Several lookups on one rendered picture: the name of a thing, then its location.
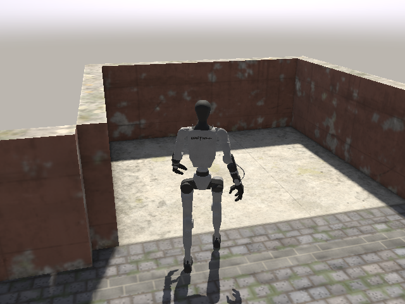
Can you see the humanoid robot torso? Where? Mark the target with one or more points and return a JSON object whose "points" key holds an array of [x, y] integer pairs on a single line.
{"points": [[202, 152]]}

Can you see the robot left upper arm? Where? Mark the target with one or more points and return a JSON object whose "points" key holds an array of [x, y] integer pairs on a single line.
{"points": [[179, 144]]}

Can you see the robot right upper arm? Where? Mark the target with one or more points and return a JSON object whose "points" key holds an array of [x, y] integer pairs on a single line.
{"points": [[225, 144]]}

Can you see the right robot thigh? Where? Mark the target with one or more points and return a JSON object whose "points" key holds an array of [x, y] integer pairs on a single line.
{"points": [[217, 190]]}

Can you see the left robot forearm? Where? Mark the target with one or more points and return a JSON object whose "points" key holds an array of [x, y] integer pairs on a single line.
{"points": [[175, 163]]}

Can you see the right robot forearm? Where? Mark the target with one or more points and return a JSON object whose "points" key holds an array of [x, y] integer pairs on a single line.
{"points": [[234, 172]]}

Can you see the robot right hand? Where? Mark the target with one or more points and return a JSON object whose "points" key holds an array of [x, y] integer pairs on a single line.
{"points": [[240, 192]]}

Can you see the robot left hand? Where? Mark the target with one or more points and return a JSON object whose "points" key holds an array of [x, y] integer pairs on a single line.
{"points": [[179, 172]]}

